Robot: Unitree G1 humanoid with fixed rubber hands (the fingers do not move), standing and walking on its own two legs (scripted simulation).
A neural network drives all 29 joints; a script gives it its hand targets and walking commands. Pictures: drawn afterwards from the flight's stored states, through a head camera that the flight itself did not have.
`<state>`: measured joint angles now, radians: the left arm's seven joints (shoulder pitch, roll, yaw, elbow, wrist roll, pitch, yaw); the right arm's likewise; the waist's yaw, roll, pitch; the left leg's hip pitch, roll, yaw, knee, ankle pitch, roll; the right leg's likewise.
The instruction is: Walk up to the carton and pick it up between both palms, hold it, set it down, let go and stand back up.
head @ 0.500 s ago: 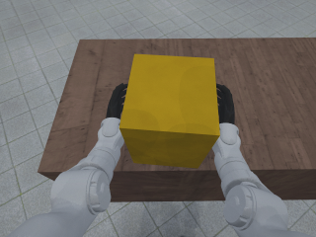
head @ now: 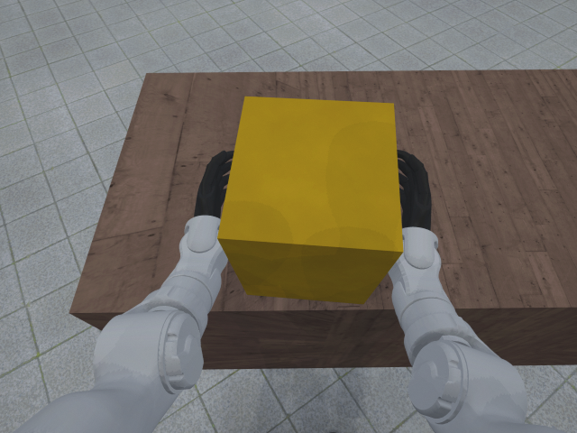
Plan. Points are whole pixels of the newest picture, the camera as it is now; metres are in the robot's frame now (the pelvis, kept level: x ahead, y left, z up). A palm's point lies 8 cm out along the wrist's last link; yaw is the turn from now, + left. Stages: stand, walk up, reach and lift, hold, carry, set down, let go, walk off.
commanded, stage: reach and lift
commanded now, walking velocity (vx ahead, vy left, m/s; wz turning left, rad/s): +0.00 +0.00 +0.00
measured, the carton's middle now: (310, 211) +0.43 -0.01 +0.01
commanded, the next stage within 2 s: none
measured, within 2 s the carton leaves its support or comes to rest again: neither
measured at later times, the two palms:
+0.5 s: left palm (207, 222) +0.39 +0.14 +0.03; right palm (417, 224) +0.39 -0.15 +0.05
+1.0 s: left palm (167, 196) +0.35 +0.16 +0.15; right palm (442, 179) +0.37 -0.13 +0.17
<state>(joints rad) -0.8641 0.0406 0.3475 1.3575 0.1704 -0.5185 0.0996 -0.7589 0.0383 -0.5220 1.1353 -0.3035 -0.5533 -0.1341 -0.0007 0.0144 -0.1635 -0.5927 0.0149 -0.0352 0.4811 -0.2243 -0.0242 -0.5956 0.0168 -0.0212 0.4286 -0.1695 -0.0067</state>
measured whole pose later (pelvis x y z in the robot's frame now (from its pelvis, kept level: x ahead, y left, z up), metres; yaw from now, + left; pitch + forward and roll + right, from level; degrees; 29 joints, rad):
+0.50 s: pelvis -0.02 +0.00 +0.00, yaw +0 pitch +18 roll -1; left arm -0.80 0.04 0.24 1.32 0.09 -0.46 0.14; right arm -0.73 0.02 -0.43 1.14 -0.30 -0.49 -0.16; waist 0.00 0.01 -0.19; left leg -0.59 0.02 -0.03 0.48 -0.20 -0.02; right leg -0.60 0.02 -0.02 0.43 -0.15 -0.01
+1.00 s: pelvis -0.03 +0.00 +0.01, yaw +0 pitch +4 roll -1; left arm -0.74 0.05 0.18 0.99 0.02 0.08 0.15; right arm -0.82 -0.03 -0.23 1.06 -0.10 -0.04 -0.16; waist 0.00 0.01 -0.24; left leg -0.33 0.01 -0.03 0.48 -0.22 -0.02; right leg -0.33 0.02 -0.02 0.41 -0.16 -0.01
